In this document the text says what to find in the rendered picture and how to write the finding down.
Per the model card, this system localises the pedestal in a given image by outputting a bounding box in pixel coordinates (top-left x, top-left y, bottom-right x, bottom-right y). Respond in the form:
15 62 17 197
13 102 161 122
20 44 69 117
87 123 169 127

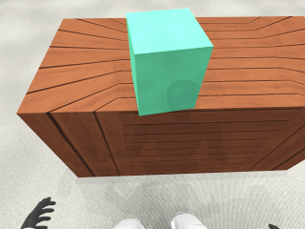
17 16 305 177

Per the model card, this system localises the carton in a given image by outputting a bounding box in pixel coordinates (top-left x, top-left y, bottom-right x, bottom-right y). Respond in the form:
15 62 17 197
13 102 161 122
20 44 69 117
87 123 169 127
126 8 214 116

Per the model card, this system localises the robot right thigh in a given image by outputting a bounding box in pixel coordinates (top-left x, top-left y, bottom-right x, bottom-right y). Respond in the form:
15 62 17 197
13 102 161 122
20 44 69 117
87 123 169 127
171 213 207 229

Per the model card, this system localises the robot thigh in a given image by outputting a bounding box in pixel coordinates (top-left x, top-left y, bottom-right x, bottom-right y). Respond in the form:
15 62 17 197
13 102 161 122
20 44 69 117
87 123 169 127
112 219 146 229
171 213 207 229

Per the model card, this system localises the left robot hand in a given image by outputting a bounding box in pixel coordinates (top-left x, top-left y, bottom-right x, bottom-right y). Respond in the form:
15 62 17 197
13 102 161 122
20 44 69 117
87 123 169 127
20 197 56 229

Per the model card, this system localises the robot left thigh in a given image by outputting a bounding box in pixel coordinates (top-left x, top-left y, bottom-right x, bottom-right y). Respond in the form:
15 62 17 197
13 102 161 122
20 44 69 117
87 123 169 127
112 219 146 229

